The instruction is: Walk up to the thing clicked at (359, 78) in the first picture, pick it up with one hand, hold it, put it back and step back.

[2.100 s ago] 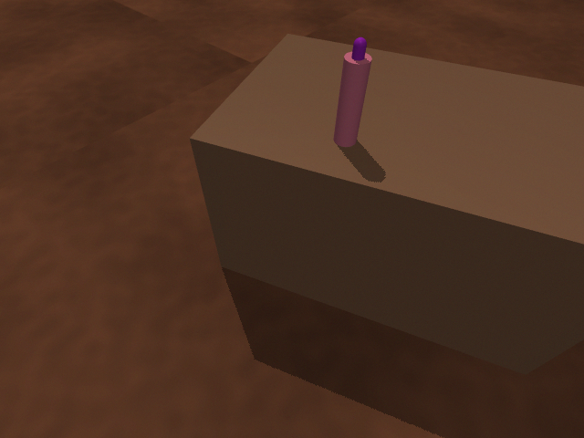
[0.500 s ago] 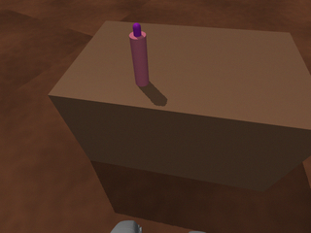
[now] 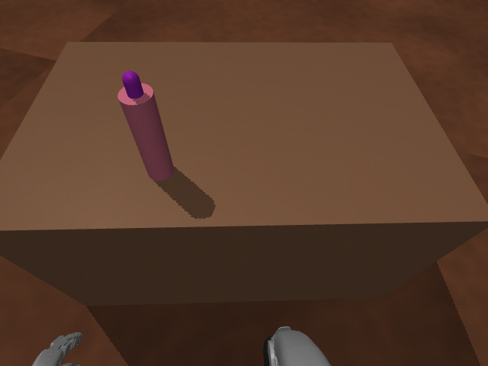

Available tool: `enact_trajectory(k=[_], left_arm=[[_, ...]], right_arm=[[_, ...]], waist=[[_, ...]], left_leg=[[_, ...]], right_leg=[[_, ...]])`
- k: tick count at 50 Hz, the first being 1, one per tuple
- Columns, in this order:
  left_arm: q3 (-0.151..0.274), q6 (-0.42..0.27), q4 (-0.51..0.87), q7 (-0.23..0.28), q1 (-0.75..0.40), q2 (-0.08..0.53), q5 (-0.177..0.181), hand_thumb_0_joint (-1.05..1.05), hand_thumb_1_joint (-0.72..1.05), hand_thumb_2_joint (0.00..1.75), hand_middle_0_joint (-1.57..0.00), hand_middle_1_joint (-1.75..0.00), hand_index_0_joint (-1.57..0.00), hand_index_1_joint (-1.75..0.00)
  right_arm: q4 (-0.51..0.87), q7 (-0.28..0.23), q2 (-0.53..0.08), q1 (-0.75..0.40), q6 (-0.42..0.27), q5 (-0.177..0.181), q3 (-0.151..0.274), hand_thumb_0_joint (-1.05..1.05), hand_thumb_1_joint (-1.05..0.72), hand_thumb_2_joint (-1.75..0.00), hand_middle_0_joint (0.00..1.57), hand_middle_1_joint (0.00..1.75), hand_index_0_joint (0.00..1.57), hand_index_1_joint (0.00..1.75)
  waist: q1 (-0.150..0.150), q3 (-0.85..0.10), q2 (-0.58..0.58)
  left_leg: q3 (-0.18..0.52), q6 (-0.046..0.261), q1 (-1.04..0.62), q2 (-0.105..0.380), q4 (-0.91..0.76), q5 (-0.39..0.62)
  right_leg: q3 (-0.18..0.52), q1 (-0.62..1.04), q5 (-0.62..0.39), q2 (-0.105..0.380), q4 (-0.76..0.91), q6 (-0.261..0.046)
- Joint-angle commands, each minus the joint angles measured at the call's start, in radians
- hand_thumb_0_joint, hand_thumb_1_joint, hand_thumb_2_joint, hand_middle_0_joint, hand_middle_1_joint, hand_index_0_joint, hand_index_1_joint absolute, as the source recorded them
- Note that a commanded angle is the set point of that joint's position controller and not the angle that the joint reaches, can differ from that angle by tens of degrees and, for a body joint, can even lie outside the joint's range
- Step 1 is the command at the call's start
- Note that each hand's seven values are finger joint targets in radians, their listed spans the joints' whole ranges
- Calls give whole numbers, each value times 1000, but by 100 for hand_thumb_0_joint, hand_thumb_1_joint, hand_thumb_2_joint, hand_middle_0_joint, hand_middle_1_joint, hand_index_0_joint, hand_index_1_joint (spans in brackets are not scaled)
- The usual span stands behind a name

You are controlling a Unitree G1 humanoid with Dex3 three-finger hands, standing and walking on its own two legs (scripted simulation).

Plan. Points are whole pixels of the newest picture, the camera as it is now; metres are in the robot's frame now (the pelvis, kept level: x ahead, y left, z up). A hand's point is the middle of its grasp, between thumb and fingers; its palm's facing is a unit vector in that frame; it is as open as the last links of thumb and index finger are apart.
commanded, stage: walk up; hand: left
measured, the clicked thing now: (147, 130) +0.55 +0.17 +0.02
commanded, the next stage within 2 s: stand in 1.58 s
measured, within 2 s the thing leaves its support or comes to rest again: neither
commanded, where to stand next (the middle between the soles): +0.07 -0.01 m, yaw -2 degrees
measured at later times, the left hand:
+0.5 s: hand (101, 362) +0.16 +0.26 -0.17, palm faces -0.04 -0.93 -0.36, open 7.4 cm
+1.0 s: hand out of the picture +0.14 +0.24 -0.14, palm faces -0.03 -0.95 -0.31, open 7.4 cm
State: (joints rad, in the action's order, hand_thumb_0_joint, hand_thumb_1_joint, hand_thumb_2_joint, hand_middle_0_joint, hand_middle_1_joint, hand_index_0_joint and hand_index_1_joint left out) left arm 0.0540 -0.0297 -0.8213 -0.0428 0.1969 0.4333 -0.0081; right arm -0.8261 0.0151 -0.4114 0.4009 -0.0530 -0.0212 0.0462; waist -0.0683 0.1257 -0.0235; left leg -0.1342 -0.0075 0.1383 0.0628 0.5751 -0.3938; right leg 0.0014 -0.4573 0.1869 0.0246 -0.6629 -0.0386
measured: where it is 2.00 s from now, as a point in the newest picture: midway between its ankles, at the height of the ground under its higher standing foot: outside the picture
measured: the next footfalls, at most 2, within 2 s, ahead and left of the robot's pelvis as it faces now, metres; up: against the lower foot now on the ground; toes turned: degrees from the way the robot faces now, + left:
right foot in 0.04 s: +0.11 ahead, -0.12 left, +0.00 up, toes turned -2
left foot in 0.28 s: +0.09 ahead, +0.13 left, +0.00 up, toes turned -1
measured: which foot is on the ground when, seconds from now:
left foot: down 0.00-0.04, up 0.06-0.26, down 0.28-1.00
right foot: up 0.00-0.02, down 0.04-1.00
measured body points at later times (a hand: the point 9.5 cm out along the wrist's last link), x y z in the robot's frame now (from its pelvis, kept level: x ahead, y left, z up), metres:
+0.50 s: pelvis +0.04 -0.01 -0.02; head +0.08 +0.00 +0.43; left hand +0.16 +0.30 -0.14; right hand +0.11 -0.34 -0.13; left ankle +0.05 +0.13 -0.73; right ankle +0.07 -0.12 -0.73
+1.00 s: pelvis +0.03 +0.00 +0.02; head +0.04 +0.00 +0.47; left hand +0.14 +0.29 -0.11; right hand +0.11 -0.30 -0.11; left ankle +0.05 +0.13 -0.73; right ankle +0.07 -0.12 -0.73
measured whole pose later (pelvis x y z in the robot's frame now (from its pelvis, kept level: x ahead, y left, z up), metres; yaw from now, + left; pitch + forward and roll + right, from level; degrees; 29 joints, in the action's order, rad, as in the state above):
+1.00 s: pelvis +0.03 +0.00 +0.02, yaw -2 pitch -3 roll +0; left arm 0.01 0.00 -1.12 -0.03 0.06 0.34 0.00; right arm -1.12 0.02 -0.35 0.08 -0.02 -0.01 -0.01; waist 0.01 0.05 0.00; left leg -0.01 -0.02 0.15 0.03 0.38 -0.19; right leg 0.01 -0.20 0.14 0.00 -0.38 0.00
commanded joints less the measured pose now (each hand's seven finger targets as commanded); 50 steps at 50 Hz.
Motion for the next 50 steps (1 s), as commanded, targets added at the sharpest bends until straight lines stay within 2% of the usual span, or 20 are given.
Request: enact_trajectory(k=[1,2,3,4,8,11,14,15,16,17,18,21,23,24,25,26,28,31,37,50], left_arm=[[58,-28,6,34,151,185,-4,0,90,90,-20,-30,-20,-30],[77,-34,20,44,173,254,-5,0,90,90,-20,-30,-20,-30],[66,-29,42,51,121,257,12,0,90,90,-20,-30,-20,-30],[59,-23,47,56,77,241,16,0,90,90,-20,-30,-20,-30],[40,-10,45,66,-45,197,-5,0,90,90,-20,-30,-20,-30],[38,0,37,64,-61,199,-3,0,90,90,-20,-30,-20,-30],[39,25,37,59,-110,188,14,0,90,90,-20,-30,-20,-30],[34,32,39,55,-113,164,19,0,90,90,-20,-30,-20,-30],[36,37,30,56,-121,160,17,0,90,90,-20,-30,-20,-30],[42,41,3,58,-105,160,8,0,90,90,-20,-30,-20,-30],[46,40,-8,55,-88,158,5,0,90,90,-20,-30,-20,-30],[46,30,-35,45,-71,134,5,0,90,90,-20,-30,-20,-30],[46,10,-68,46,-35,139,2,0,90,90,-20,-30,-20,-30],[49,0,-70,51,-40,180,-11,0,90,90,-20,-30,-20,-30],[48,-6,-60,49,-91,222,-5,0,90,90,-20,-30,-20,-30],[42,-7,-53,49,-121,222,-1,0,90,90,-20,-30,-20,-30],[20,-1,-63,48,-171,188,1,0,90,90,-20,-30,-20,-30],[6,6,-107,45,-135,144,4,0,90,90,-20,-30,-20,-30],[-2,3,-171,38,-155,145,11,0,90,90,-20,-30,-20,-30],[0,7,-262,33,-186,119,10,0,90,90,-20,-30,-20,-30]], right_arm=[[87,-23,-153,-33,1,31,32,0,-90,-90,20,30,20,30],[92,-24,-92,31,6,36,8,0,-90,-90,20,30,20,30],[58,-41,-168,36,32,32,32,0,-90,-90,20,30,20,30],[37,-48,-188,9,38,32,37,0,-90,-90,20,30,20,30],[-38,-45,-177,27,35,29,30,0,-90,-90,20,30,20,30],[-62,-41,-170,-12,35,20,31,0,-90,-90,20,30,20,30],[-73,-46,-186,-27,27,3,46,0,-90,-90,20,30,20,30],[-57,-46,-237,-70,22,-7,58,0,-90,-90,20,30,20,30],[-44,-40,-284,-145,24,9,69,0,-90,-90,20,30,20,30],[-35,-36,-293,-212,20,7,72,0,-90,-90,20,30,20,30],[-23,-37,-280,-235,14,3,70,0,-90,-90,20,30,20,30],[-20,-42,-254,-258,12,3,58,0,-90,-90,20,30,20,30],[-22,-38,-209,-279,22,15,42,0,-90,-90,20,30,20,30],[-16,-40,-172,-251,27,23,30,0,-90,-90,20,30,20,30],[-32,-43,-154,-228,36,26,27,0,-90,-90,20,30,20,30],[-58,-46,-163,-207,40,24,32,0,-90,-90,20,30,20,30],[-93,-37,-168,-200,31,21,34,0,-90,-90,20,30,20,30],[-104,-26,-203,-277,15,18,26,0,-90,-90,20,30,20,30],[-164,-20,-179,-334,14,24,-3,0,-90,-90,20,30,20,30],[-258,-16,-161,-374,9,16,-13,0,-90,-90,20,30,20,30]], waist=[[127,-213,-51],[116,-280,-238],[109,-299,-146],[101,-266,-121],[50,-179,-155],[61,-199,-150],[33,-186,-107],[45,-158,8],[59,-114,125],[76,-100,194],[86,-105,171],[100,-128,209],[108,-192,150],[87,-213,45],[60,-205,-33],[43,-195,-59],[21,-163,-14],[68,-194,15],[74,-155,3],[81,-129,24]], left_leg=[[33,77,209,57,293,363],[50,38,372,-44,489,-152],[170,33,282,-14,538,-252],[189,28,290,-5,550,-283],[155,19,228,12,331,-165],[110,17,152,-23,201,-75],[137,34,74,-20,20,149],[293,73,131,80,-63,116],[437,163,211,200,-146,85],[488,231,245,285,-171,159],[467,255,239,290,-133,285],[333,185,187,210,-29,464],[227,96,164,110,107,444],[183,56,223,49,205,350],[149,30,207,-11,229,88],[151,29,139,-19,204,-43],[171,38,56,-4,44,83],[283,91,79,96,-85,188],[223,50,48,53,-162,168],[229,25,38,73,-322,140]], right_leg=[[33,459,-329,14,174,-46],[432,569,-479,291,220,-152],[545,431,-362,361,222,-272],[502,384,-329,337,222,-285],[265,205,-341,205,169,-191],[241,167,-372,184,130,-175],[229,46,-215,163,77,-118],[198,6,-91,109,14,-65],[89,15,136,-10,-100,-23],[21,65,257,-50,-221,-5],[32,81,286,-46,-250,-2],[13,109,232,-33,-135,-15],[68,250,-119,14,85,-30],[240,303,-218,107,126,-65],[377,222,-209,223,165,-160],[418,145,-169,259,192,-195],[296,77,-111,183,177,-117],[138,174,-28,60,134,-16],[164,210,-7,98,265,-18],[130,295,24,89,390,16]])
